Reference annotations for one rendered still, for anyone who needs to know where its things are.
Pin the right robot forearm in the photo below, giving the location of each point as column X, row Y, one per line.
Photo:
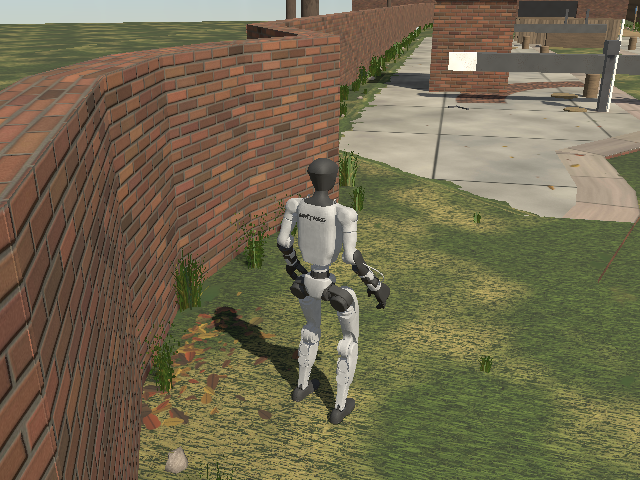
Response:
column 367, row 276

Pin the robot left thigh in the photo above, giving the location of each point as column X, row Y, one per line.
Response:
column 311, row 309

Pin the left robot forearm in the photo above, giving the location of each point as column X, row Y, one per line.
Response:
column 289, row 254

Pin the robot left upper arm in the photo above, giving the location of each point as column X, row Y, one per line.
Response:
column 285, row 238

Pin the robot left hand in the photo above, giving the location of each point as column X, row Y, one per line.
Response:
column 290, row 269

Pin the humanoid robot head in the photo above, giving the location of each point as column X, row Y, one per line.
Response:
column 323, row 173

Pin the robot right upper arm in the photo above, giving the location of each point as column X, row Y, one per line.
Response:
column 348, row 218

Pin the robot right hand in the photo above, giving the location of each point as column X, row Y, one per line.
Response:
column 381, row 295

